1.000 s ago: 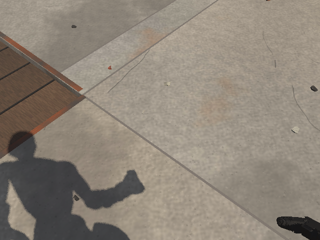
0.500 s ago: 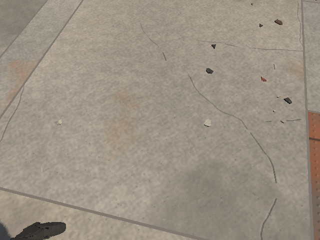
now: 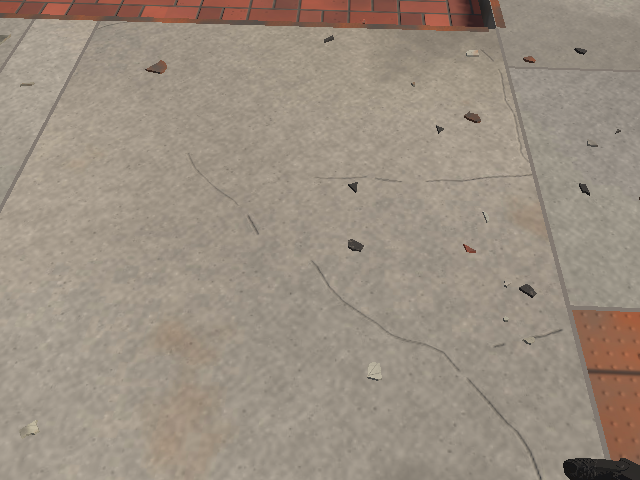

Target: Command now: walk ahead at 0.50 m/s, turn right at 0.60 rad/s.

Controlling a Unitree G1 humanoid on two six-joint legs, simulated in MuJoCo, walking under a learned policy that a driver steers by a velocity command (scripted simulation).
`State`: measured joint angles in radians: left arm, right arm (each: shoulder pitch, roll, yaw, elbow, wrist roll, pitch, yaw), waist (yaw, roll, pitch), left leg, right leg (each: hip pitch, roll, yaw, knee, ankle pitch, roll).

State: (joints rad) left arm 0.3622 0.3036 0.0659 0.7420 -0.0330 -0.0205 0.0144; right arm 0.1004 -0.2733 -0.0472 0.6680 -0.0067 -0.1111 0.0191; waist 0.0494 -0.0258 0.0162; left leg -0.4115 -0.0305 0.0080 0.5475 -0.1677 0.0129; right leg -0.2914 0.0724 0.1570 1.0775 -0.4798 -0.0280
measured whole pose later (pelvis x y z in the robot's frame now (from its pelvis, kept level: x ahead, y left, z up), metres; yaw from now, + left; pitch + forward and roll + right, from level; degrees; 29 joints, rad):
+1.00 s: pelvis +0.55 -0.12 -0.01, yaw -17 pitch +2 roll -1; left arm 0.38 0.30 0.06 0.86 -0.01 -0.04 0.01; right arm 0.05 -0.27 -0.03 0.74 0.00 -0.09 0.05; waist 0.05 0.00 0.03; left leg -0.51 0.00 0.05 0.57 -0.10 0.06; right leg -0.06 0.02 0.03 0.71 -0.47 -0.02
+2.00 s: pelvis +1.10 -0.36 +0.00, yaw -41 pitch +2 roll +0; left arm 0.38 0.31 0.08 0.77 -0.02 -0.03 0.02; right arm 0.04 -0.28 -0.04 0.71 -0.01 -0.12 0.02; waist 0.07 -0.01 0.00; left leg -0.47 -0.03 -0.03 0.52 -0.09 0.01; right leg -0.12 0.09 0.22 0.67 -0.50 -0.05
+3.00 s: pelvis +1.42 -0.82 +0.00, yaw -73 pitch +2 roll +0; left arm 0.39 0.30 0.07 0.76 -0.01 -0.03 0.01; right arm 0.05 -0.28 -0.04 0.70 -0.01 -0.12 0.03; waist 0.07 0.00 0.01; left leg -0.47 -0.02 0.00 0.52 -0.11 0.03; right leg -0.07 0.08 0.18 0.60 -0.48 -0.05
